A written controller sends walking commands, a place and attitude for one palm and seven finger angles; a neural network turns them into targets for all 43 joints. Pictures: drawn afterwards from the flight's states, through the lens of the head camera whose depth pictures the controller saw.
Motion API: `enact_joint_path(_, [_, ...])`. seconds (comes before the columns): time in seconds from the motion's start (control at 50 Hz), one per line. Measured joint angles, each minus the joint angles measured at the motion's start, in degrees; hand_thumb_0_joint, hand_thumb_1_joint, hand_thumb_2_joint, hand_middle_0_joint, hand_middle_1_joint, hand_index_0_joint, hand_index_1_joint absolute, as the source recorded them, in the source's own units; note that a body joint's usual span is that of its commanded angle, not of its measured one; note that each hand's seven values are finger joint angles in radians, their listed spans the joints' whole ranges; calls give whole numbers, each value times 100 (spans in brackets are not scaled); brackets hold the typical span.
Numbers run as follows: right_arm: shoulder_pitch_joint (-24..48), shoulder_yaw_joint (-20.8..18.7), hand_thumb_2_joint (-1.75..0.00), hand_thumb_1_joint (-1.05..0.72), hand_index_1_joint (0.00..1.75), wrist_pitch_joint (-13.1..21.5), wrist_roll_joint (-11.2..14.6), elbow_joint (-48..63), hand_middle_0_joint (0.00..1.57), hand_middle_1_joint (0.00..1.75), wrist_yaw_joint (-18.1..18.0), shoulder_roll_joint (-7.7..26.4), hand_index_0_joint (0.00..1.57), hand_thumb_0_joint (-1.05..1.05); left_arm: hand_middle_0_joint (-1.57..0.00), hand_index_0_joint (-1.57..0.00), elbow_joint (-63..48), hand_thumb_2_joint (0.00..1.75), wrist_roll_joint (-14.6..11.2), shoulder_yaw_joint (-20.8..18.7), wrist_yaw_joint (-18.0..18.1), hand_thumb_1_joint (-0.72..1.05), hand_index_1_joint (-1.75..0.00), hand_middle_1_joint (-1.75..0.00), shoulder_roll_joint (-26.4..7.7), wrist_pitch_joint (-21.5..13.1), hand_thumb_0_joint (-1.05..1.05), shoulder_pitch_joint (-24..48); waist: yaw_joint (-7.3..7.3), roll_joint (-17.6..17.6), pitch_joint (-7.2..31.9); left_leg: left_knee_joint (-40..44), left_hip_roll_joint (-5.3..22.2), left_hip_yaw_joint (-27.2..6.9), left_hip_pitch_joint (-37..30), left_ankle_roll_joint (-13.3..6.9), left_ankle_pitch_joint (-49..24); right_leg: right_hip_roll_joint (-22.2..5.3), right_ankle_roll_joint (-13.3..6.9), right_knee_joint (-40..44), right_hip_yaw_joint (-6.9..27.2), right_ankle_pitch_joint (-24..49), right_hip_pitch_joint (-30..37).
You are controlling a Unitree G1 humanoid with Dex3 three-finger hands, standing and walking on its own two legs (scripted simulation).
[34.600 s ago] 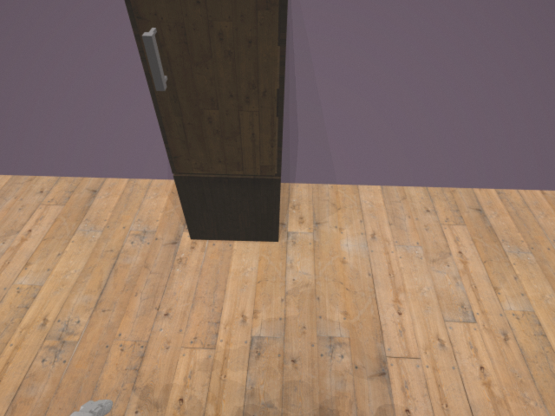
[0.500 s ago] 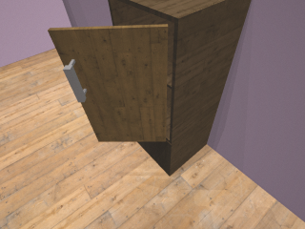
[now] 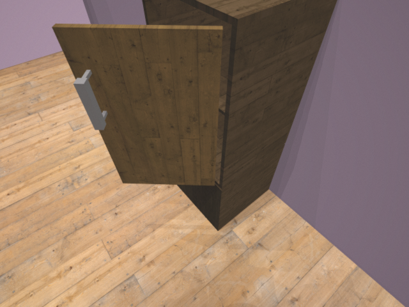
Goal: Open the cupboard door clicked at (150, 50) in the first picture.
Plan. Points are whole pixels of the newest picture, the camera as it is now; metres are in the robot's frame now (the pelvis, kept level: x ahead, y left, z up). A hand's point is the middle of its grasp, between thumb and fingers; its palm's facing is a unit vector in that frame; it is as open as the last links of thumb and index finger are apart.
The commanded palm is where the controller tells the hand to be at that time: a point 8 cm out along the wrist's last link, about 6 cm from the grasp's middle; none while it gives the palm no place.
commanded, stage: shuffle to correct the standing spot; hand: left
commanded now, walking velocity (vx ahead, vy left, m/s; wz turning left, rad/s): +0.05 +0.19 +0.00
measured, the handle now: (94, 100) +0.56 +0.32 +0.08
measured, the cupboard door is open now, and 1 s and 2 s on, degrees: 49 49 49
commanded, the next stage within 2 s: come to a stop and stand still in 0.60 s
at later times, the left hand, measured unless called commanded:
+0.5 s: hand out of the picture +0.06 +0.24 -0.16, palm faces +0.07 -0.95 -0.30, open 7.4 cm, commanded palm none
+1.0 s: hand out of the picture +0.06 +0.32 -0.18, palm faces +0.05 -0.97 -0.23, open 7.4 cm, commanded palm none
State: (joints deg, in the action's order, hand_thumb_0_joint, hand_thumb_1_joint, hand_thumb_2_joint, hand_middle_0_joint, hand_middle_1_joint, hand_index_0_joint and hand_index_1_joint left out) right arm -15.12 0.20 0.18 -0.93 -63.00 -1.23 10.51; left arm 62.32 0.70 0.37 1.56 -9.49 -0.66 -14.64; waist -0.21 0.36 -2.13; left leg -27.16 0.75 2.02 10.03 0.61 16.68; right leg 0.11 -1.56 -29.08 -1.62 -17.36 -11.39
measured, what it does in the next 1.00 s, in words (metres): steps to the left: left foot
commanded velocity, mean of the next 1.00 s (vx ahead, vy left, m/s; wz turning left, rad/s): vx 0.01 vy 0.07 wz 0.00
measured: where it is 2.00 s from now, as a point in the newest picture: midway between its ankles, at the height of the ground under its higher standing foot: outside the picture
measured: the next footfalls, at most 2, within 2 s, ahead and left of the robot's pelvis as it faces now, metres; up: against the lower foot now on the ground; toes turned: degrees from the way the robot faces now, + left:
left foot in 0.76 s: +0.04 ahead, +0.20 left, +0.00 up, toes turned +5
right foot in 1.12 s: +0.04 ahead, +0.02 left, +0.00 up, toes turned -3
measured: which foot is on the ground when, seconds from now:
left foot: down 0.00-0.42, up 0.44-0.74, down 0.76-1.00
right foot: down 0.00-0.76, up 0.78-1.00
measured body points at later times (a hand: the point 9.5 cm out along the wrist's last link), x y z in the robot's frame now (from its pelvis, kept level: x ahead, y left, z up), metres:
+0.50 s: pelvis +0.02 +0.04 -0.01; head +0.05 +0.01 +0.44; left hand +0.05 +0.29 -0.14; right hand +0.05 -0.19 -0.18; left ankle -0.03 +0.14 -0.69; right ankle -0.02 -0.06 -0.74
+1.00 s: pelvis +0.02 +0.12 +0.00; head +0.05 +0.13 +0.45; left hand +0.06 +0.37 -0.16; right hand +0.09 -0.11 -0.15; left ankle +0.05 +0.24 -0.74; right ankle -0.01 +0.01 -0.70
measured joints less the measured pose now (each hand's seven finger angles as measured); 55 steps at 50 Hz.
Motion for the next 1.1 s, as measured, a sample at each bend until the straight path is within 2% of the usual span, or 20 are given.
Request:
enact_joint_path(0.1, [-35, -67, -90, -91, 30, -92, -1, 92, 19, 30, 8, 34, 20, 1, -20, -20, -105, 90, 24, -94, 24, 90, -30, -30, 1, 32, 0, -59, -33, -8, 22, -279, -28, 12, 130, -47, 159, -53, 52, -154, -29, -131, -49])
enact_joint_path(0.2, [-42, -94, -90, -91, 30, -57, -16, 238, 19, 30, 19, -32, 20, 1, -20, -20, -201, 90, 38, -214, 53, 90, -30, -30, -121, 153, 0, -79, -92, -243, 0, -246, -238, 146, 96, -202, 220, -263, 177, -419, 103, -290, -176])
enact_joint_path(0.32, [-26, -95, -90, -91, 30, -56, -52, 491, 20, 30, -8, -109, 20, 1, -20, -20, -321, 90, 46, -264, 79, 90, -30, -30, -203, 320, 1, 104, -118, -199, -127, -284, -355, 325, 108, -380, 280, -381, 42, -1486, -84, -1195, -639])
enact_joint_path(0.36, [-15, -96, -89, -91, 30, -87, -61, 540, 20, 30, -2, -118, 20, 1, -20, -20, -385, 90, 48, -270, 77, 90, -30, -30, -178, 298, 1, 165, -113, -119, -157, -312, -379, 358, 127, -383, 297, -388, 33, -1380, -211, -957, -637])
enact_joint_path(0.4, [-34, -117, -89, -91, 30, -121, -47, 564, 20, 30, -4, -84, 20, 1, -20, -20, -464, 90, 52, -264, 80, 90, -30, -30, -140, 222, 1, 181, -123, -46, -151, -475, -413, 383, 201, -366, 390, -410, 36, -861, -303, -419, -459])
enact_joint_path(0.44, [-4, -168, -89, -92, 30, -183, -18, 541, 20, 30, 22, -15, 21, 1, -20, -20, -509, 90, 78, -252, 94, 90, -30, -30, -58, 114, 0, 191, -103, 100, -155, -1067, -381, 317, 457, -272, 705, -409, 54, -865, -383, -451, -429])
enact_joint_path(0.48, [47, -212, -89, -92, 30, -266, -32, 528, 20, 30, 38, 27, 20, 1, -20, -20, -566, 90, 88, -236, 113, 90, -30, -30, -5, 12, 0, 152, -94, 103, -151, -2155, -417, 186, 909, -127, 1174, -509, 54, -780, -458, -496, -341])
enact_joint_path(0.52, [145, -252, -89, -92, 30, -331, -38, 539, 20, 30, 83, 65, 20, 1, -20, -20, -607, 90, 100, -235, 136, 90, -30, -30, 26, -18, 0, 74, -139, 44, -149, -3027, -354, 90, 1335, -24, 1168, -596, 82, -570, -466, -404, -232])
enact_joint_path(0.56, [269, -285, -89, -91, 30, -367, -34, 603, 20, 30, 145, 98, 20, 1, -20, -20, -605, 90, 110, -237, 128, 90, -30, -30, 29, -6, 0, -17, -159, -37, -148, -3374, -202, 20, 1644, 66, 916, -674, 136, -365, -449, -278, -153])
enact_joint_path(0.6, [393, -306, -89, -91, 30, -381, -19, 700, 20, 30, 197, 116, 20, 1, -20, -20, -574, 90, 120, -245, 93, 90, -30, -30, 4, 30, 0, -101, -163, -142, -142, -3225, -35, -10, 1791, 145, 612, -762, 204, -229, -417, -193, -118])
enact_joint_path(0.66, [555, -324, -90, -91, 30, -359, 14, 839, 19, 30, 242, 139, 20, 1, -20, -20, -532, 90, 141, -271, 29, 90, -30, -30, -63, 96, 0, -183, -191, -285, -160, -2466, 125, 14, 1713, 211, 329, -894, 329, -186, -360, -160, -120])
enact_joint_path(0.72, [662, -333, -90, -91, 30, -288, 35, 937, 19, 30, 249, 167, 20, 1, -21, -21, -524, 90, 152, -318, -8, 90, -30, -30, -160, 156, 0, -232, -260, -399, -188, -1500, 117, 134, 1352, 218, 157, -1029, 489, -392, -273, -265, -205])
enact_joint_path(0.76, [645, -318, -90, -91, 30, -176, 34, 1007, 19, 30, 237, 218, 20, 1, -21, -21, -536, 90, 140, -348, -10, 90, -30, -30, -222, 213, 0, -308, -263, -365, -141, -667, 137, 262, 923, 191, -336, -1046, 565, -751, -237, -466, -334])
enact_joint_path(0.78, [621, -329, -90, -91, 30, -100, 18, 1022, 19, 30, 213, 225, 20, 1, -21, -21, -527, 90, 121, -360, -6, 90, -30, -30, -264, 262, 0, -314, -216, -321, -90, -596, 154, 253, 899, 83, -253, -1001, 511, -1120, -201, -809, -484])
enact_joint_path(0.82, [607, -280, -90, -91, 30, -66, -15, 988, 19, 30, 149, 71, 20, 1, -21, -20, -480, 90, 89, -403, 52, 90, -30, -30, -433, 384, 1, -198, -170, -489, -109, -884, 63, 270, 1005, -24, -19, -836, 332, -2026, 135, -1449, -808])
enact_joint_path(0.86, [528, -183, -90, -91, 30, -26, -61, 913, 19, 30, 100, -89, 20, 0, -20, -20, -452, 90, 79, -433, 84, 90, -30, -30, -541, 381, 1, -110, -152, -577, -86, -792, 44, 272, 924, -53, -25, -603, 228, -2634, 213, -1421, -1029])
enact_joint_path(0.9, [444, -106, -89, -91, 30, -4, -82, 811, 20, 30, 60, -203, 20, 0, -20, -20, -430, 90, 59, -422, 53, 90, -30, -30, -565, 329, 1, -26, -125, -569, -48, -541, 41, 261, 790, -43, -169, -432, 208, -2817, 156, -1121, -1114])
enact_joint_path(1.02, [347, -134, -89, -93, 30, -38, -110, 639, 20, 30, -53, -211, 21, 0, -20, -20, -502, 90, 29, -303, -79, 91, -30, -30, -294, 353, 0, 120, 24, -283, -4, -60, 96, 336, 585, -87, -445, -169, 223, -2016, -92, -992, -924])
enact_joint_path(1.06, [312, -162, -89, -93, 30, -58, -122, 598, 20, 30, -49, -154, 21, 0, -20, -20, -530, 90, 25, -273, -104, 91, -30, -30, -189, 352, 0, 168, 86, -184, -16, -51, 128, 361, 599, -65, -473, -123, 192, -1544, -129, -962, -755])
enact_joint_path(1.1, [241, -190, -89, -92, 30, -82, -111, 538, 20, 30, -40, -98, 21, 0, -20, -20, -556, 90, 24, -251, -114, 91, -30, -30, -102, 305, 0, 188, 125, -117, -10, -144, 153, 378, 655, -19, -451, -104, 167, -833, -155, -575, -470])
